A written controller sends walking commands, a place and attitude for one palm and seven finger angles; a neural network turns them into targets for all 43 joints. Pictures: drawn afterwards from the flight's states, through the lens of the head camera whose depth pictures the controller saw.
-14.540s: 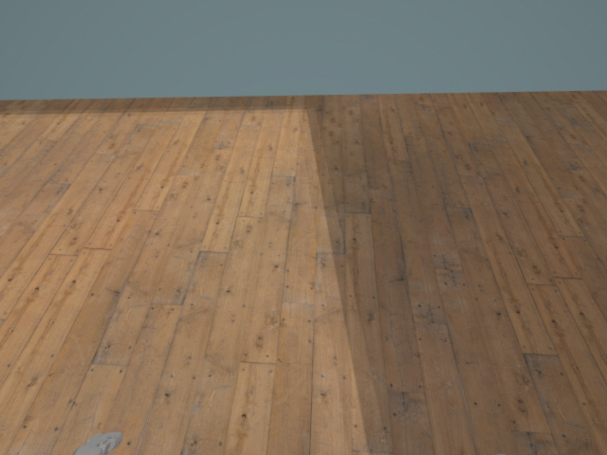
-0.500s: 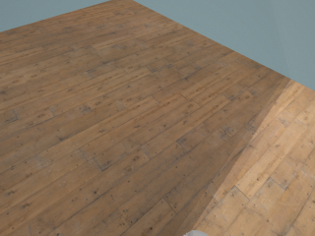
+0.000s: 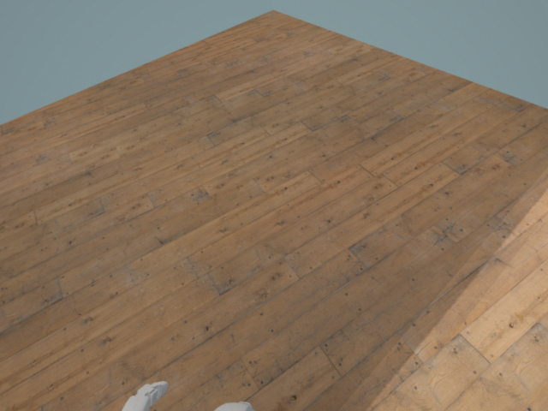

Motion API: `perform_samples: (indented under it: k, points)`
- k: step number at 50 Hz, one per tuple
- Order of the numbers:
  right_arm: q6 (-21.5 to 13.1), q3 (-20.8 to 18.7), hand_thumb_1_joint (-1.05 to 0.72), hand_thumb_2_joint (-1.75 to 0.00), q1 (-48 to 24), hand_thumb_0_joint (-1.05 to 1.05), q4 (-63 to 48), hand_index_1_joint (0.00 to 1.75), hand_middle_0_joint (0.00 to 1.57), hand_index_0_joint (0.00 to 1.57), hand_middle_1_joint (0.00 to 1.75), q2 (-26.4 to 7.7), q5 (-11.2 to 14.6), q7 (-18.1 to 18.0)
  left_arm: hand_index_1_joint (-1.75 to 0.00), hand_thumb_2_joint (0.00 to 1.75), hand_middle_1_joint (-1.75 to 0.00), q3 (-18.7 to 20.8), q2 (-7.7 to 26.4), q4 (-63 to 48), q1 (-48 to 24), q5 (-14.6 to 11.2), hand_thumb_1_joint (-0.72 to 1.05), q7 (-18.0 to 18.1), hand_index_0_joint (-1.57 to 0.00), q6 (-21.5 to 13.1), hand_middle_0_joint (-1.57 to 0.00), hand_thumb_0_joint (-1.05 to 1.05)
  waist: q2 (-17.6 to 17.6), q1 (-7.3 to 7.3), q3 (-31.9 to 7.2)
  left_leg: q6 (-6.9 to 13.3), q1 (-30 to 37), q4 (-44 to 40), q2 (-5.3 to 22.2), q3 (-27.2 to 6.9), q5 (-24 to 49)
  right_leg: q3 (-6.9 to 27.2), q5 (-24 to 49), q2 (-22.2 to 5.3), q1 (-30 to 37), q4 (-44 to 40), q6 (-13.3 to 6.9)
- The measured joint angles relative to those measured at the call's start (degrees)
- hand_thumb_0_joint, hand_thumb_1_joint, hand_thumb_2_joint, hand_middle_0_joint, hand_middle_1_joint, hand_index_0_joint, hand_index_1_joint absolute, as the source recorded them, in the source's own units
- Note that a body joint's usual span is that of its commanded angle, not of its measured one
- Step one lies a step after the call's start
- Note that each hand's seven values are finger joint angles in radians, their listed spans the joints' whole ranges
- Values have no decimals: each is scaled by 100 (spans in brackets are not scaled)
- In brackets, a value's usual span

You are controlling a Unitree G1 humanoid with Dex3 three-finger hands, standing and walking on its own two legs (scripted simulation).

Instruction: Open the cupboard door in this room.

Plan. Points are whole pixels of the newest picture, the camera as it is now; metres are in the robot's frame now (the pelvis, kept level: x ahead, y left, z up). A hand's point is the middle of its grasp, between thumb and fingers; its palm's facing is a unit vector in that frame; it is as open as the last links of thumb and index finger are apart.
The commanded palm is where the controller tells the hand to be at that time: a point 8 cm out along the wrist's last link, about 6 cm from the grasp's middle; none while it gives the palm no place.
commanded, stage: turn or walk to find it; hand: left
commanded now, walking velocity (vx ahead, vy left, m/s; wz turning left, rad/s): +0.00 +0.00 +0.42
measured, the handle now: out of the picture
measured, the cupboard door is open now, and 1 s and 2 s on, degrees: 0 0 0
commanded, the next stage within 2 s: none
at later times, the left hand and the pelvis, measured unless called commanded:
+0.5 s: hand out of the picture -0.10 +0.23 -0.19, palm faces +0.32 -0.91 -0.26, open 7.4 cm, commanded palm none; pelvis -0.03 +0.02 -0.01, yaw +15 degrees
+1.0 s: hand out of the picture -0.03 +0.20 -0.15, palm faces +0.43 -0.86 -0.29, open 7.4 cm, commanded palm none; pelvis -0.04 -0.02 -0.01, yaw +26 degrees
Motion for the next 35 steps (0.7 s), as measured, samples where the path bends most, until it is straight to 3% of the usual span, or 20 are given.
perform_samples:
  k: [4,10,19,22,23,25,27,31,35]
  points:
    - [11,-50,-91,-90,-91,1,-36,30,20,20,30,-135,-9,40,-30,90,-30,-4,-71,113,234,-6,91,-9,-20,-27,-20,0,33,31,15,-161,-278,1136,321,98,407,-253,98,-87,195,-225,-27]
    - [78,-43,-91,-90,-290,1,-3,30,20,20,30,-218,-11,37,-30,90,-30,55,-45,218,560,31,92,1,-20,-94,-20,0,-28,208,55,-328,-124,1150,642,98,459,-621,57,-225,228,-211,-58]
    - [7,116,-91,-90,-955,1,-150,30,20,20,30,-160,65,27,-30,90,-30,124,219,430,918,119,91,-33,-20,-46,-20,0,-259,544,237,-239,658,-717,673,598,-97,-1039,-48,-510,7,105,75]
    - [-98,180,-91,-90,-1142,1,-274,30,20,20,30,-103,85,36,-30,90,-30,166,352,517,1004,102,91,-41,-20,-4,-20,0,-351,602,243,-143,1112,-1840,608,809,435,-1191,-186,-621,-115,420,196]
    - [-154,198,-91,-90,-1176,1,-323,30,20,20,30,-95,79,47,-30,90,-30,179,396,532,1050,79,91,-45,-20,22,-20,0,-364,604,210,2,1277,-2234,600,837,747,-1237,-283,-660,-200,625,250]
    - [-231,230,-91,-90,-1270,1,-370,30,20,20,30,33,62,49,-30,90,-30,203,540,598,1012,47,91,-38,-20,136,-20,0,-585,646,261,236,1255,-2137,465,858,682,-842,-926,-692,-493,1383,444]
    - [-268,289,-91,-90,-1271,1,-406,30,20,20,30,121,46,31,-30,90,-30,214,603,639,963,51,91,-26,-20,254,-20,0,-635,654,233,304,1306,-2163,445,804,640,-460,-1303,-547,-792,2198,554]
    - [-265,343,-91,-90,-1191,0,-400,30,20,20,30,188,35,-35,-29,90,-30,211,579,590,773,39,91,-78,-20,276,-20,1,-521,594,158,328,1456,-2510,440,605,870,-65,-992,-407,-1172,3020,683]
    - [-268,351,-91,-90,-1056,0,-369,30,20,20,30,232,39,-29,-29,90,-30,194,530,425,547,31,91,-96,-20,226,-20,1,-462,527,123,327,1502,-2737,380,470,1057,171,-708,-405,-1287,3019,762]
